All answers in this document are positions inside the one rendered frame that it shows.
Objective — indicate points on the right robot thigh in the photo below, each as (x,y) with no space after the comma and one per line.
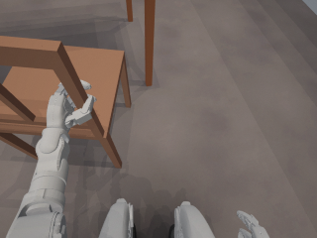
(189,220)

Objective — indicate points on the left robot upper arm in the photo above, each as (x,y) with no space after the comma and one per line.
(44,225)

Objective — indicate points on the left robot forearm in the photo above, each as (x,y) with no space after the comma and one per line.
(46,192)

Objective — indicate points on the chair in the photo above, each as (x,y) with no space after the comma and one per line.
(38,67)

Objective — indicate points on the left robot shin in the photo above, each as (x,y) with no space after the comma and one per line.
(130,232)

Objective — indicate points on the right robot hand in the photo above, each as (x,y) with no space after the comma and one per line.
(253,225)

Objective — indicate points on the table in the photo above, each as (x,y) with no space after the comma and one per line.
(150,9)

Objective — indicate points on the left robot hand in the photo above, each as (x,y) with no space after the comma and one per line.
(60,106)

